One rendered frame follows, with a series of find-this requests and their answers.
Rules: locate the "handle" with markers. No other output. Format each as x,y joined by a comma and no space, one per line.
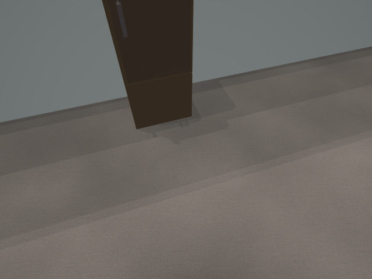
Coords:
121,17

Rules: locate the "cupboard door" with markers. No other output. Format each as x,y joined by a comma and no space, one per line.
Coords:
158,42

